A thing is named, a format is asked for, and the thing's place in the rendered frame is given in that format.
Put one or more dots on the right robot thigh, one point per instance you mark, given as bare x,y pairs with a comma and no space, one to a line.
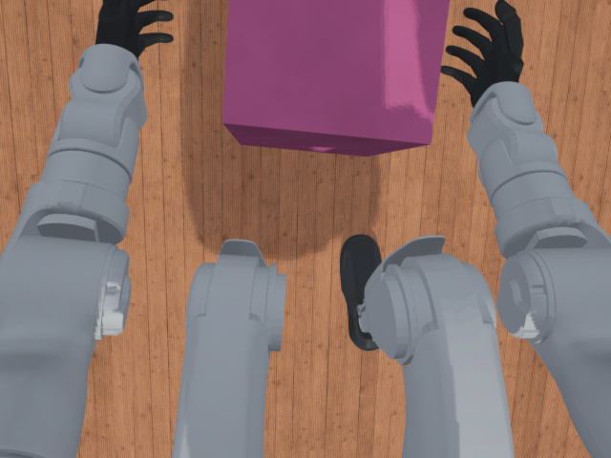
428,316

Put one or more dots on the robot left hand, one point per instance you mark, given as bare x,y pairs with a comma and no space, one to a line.
119,23

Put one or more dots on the robot right foot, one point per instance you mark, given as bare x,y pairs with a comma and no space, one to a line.
360,256

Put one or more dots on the robot right hand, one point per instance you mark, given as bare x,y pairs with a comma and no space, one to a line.
502,55

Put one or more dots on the carton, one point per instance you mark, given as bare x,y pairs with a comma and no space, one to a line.
346,77

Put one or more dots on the left robot forearm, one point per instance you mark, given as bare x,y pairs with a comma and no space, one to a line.
90,164

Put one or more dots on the robot right upper arm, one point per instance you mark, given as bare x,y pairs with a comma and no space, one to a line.
559,300

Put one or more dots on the right robot forearm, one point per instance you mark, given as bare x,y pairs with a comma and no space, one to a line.
518,166

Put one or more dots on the robot left upper arm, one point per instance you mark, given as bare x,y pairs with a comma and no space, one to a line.
58,297

